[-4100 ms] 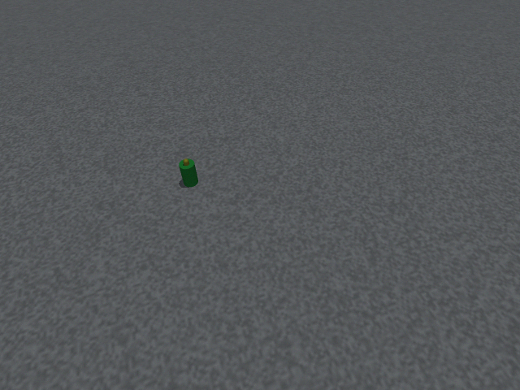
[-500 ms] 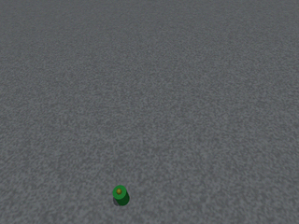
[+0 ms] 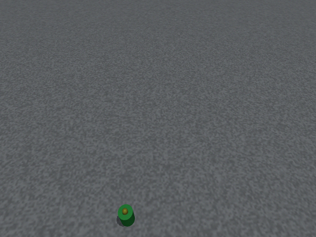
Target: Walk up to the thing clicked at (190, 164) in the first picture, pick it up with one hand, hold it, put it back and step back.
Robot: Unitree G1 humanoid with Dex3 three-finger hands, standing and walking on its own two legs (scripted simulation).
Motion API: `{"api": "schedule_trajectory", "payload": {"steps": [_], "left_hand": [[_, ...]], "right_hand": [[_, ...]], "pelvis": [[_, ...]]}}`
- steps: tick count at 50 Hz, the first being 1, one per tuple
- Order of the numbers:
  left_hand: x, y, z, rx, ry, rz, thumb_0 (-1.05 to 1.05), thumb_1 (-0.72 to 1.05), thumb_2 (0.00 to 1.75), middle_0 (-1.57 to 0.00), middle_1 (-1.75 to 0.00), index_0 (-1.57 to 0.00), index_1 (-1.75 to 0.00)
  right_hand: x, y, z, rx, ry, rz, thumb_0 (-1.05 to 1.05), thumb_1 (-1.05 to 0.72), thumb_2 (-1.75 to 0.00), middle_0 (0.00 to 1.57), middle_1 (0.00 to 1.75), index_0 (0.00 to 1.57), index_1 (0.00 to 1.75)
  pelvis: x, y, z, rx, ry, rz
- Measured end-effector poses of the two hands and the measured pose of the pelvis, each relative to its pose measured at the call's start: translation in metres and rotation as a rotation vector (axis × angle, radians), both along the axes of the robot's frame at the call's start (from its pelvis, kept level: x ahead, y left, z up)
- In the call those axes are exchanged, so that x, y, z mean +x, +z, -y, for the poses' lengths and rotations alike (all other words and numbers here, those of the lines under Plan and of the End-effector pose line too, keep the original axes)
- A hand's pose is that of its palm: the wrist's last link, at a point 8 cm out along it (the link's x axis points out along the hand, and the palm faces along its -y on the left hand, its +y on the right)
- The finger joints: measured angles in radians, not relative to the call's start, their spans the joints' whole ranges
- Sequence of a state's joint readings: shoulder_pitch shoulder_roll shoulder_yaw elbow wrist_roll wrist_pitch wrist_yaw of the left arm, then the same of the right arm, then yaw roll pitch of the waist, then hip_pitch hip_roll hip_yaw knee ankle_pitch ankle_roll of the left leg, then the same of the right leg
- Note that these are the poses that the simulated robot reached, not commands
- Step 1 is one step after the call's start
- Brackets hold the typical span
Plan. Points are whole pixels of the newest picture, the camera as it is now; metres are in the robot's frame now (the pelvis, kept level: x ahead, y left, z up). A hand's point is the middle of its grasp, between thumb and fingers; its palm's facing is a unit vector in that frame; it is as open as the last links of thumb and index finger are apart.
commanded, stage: walk up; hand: left
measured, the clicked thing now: (126, 214) +0.38 +0.20 -0.68
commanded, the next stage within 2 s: stand in 1.04 s
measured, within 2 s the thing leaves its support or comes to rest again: neither
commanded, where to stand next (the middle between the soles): +0.04 +0.00 m, yaw -1 degrees
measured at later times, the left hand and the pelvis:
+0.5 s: hand out of the picture +0.10 +0.26 -0.13, palm faces -0.02 -0.94 -0.35, open 7.4 cm; pelvis +0.01 +0.00 +0.02, yaw +0 degrees
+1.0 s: hand out of the picture +0.10 +0.25 -0.14, palm faces -0.01 -0.94 -0.34, open 7.4 cm; pelvis +0.02 +0.00 +0.02, yaw +0 degrees
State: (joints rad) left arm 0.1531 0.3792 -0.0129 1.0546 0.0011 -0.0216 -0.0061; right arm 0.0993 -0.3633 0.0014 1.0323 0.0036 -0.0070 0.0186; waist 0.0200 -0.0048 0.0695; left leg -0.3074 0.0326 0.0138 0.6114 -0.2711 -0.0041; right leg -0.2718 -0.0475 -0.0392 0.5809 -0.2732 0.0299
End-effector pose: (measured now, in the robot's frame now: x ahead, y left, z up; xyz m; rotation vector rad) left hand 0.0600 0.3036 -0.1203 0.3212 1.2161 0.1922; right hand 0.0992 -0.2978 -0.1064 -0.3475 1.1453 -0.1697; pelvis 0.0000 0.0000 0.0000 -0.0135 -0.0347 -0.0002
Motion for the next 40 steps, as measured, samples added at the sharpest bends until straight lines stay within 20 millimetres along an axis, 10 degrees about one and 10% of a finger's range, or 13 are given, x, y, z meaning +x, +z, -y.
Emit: {"api": "schedule_trajectory", "payload": {"steps": [13,40], "left_hand": [[0.016,0.018,-0.001,0.015,0.021,-0.004,0.01,0.90,0.90,-0.21,-0.30,-0.20,-0.30],[0.038,0.021,0.007,-0.004,0.006,-0.003,0.01,0.90,0.90,-0.21,-0.30,-0.20,-0.30]], "right_hand": [[0.026,0.008,-0.005,0.030,-0.017,0.013,0.01,-0.90,-0.90,0.21,0.30,0.20,0.30],[-0.017,0.004,0.000,0.025,-0.090,-0.096,0.01,-0.90,-0.90,0.21,0.30,0.20,0.30]], "pelvis": [[0.009,0.014,0.000,0.008,0.001,0.008],[0.018,0.020,-0.001,0.012,0.000,0.003]]}}
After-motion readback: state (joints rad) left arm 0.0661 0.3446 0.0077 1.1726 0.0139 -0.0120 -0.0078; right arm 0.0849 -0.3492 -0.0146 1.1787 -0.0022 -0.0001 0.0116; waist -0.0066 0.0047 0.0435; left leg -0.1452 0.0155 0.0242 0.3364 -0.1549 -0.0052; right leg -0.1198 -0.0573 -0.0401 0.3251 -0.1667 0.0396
